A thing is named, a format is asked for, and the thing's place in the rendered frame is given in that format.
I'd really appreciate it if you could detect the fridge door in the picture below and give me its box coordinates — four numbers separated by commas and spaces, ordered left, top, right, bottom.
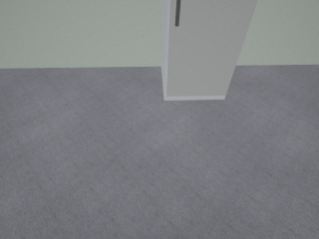
166, 0, 258, 97

